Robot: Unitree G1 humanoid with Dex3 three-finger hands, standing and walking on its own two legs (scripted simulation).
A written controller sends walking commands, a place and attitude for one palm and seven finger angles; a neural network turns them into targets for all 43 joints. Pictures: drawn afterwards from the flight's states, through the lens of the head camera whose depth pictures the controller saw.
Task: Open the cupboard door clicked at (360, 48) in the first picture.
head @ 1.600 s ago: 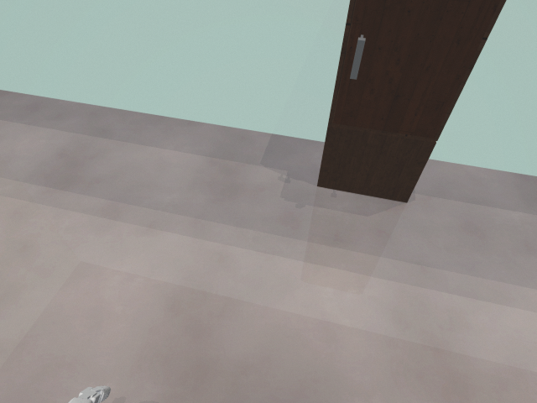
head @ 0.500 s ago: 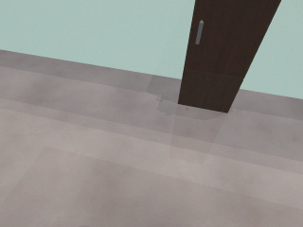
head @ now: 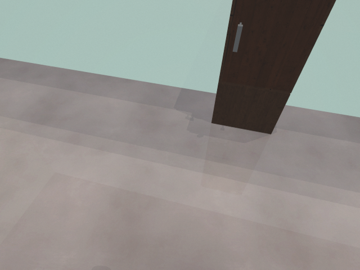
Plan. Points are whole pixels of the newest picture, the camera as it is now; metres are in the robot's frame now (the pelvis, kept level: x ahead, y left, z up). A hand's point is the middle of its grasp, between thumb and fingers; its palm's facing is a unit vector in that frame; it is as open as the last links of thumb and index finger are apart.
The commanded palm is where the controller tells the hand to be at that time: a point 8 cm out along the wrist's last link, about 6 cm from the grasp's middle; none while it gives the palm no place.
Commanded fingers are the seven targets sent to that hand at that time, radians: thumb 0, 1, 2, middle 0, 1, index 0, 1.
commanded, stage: walk to a spot facing it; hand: left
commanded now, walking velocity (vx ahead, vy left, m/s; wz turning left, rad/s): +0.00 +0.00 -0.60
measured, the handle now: (237, 37) +1.28 -0.24 -0.04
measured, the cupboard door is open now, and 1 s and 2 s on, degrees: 0 0 0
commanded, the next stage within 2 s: none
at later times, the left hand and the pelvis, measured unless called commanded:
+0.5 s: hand out of the picture +0.06 +0.15 -0.17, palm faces -0.15 -0.96 -0.24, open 7.4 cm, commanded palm none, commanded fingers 0.00 0.90 0.90 -0.20 -0.30 -0.20 -0.30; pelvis +0.04 -0.05 -0.01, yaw -14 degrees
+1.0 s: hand (136, 209) +0.33 +0.16 -0.20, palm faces -0.41 -0.89 -0.19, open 7.4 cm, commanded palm none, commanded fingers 0.00 0.90 0.90 -0.20 -0.30 -0.20 -0.30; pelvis +0.24 -0.02 -0.02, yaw -30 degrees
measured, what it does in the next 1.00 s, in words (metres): walks ahead, turning right: left foot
